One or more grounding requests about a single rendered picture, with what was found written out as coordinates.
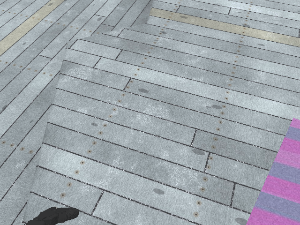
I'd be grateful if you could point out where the left robot hand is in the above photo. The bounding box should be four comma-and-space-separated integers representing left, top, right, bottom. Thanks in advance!
24, 206, 80, 225

